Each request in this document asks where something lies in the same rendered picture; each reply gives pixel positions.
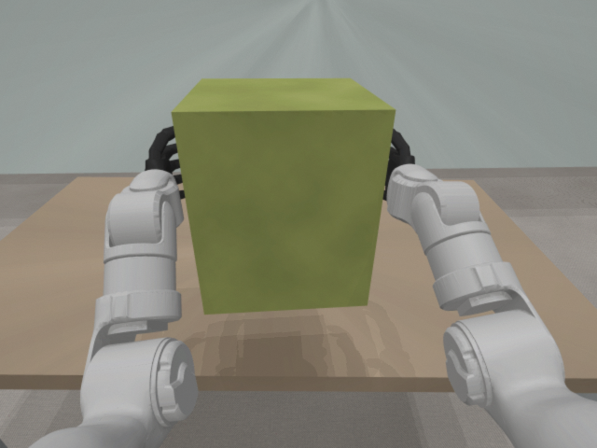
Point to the table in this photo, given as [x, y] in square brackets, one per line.
[52, 272]

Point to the left robot forearm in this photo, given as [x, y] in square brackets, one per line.
[140, 253]

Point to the right robot hand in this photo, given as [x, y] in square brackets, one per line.
[399, 156]

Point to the robot left upper arm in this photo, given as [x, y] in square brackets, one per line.
[132, 396]

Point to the left robot hand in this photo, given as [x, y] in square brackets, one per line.
[160, 153]

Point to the carton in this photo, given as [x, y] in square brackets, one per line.
[284, 181]

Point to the robot right upper arm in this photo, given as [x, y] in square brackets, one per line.
[507, 364]

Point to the right robot forearm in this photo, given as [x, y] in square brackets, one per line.
[471, 277]

